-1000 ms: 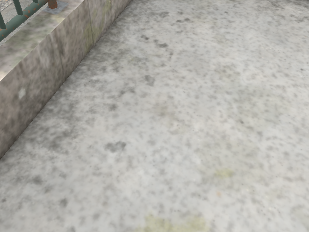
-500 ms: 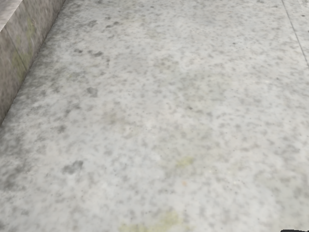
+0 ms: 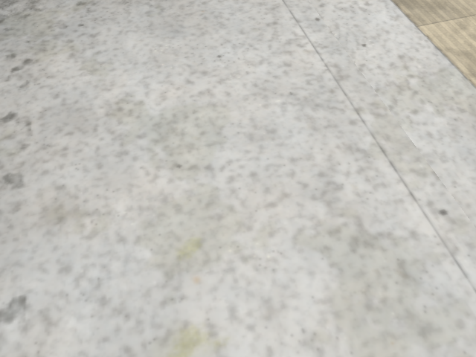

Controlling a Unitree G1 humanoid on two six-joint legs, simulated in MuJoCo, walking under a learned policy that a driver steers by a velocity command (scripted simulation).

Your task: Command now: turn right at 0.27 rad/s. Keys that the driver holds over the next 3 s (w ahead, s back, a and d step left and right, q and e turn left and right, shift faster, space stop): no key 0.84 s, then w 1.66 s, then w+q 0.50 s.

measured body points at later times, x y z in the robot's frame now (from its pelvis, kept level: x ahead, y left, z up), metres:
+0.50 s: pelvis +0.00 -0.01 +0.01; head +0.00 +0.00 +0.46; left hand +0.15 +0.22 -0.10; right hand +0.13 -0.26 -0.10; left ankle -0.01 +0.13 -0.73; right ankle +0.01 -0.11 -0.73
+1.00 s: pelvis +0.02 +0.00 +0.01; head +0.02 +0.00 +0.46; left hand +0.13 +0.25 -0.10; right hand +0.12 -0.25 -0.10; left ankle -0.01 +0.13 -0.72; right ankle +0.01 -0.11 -0.72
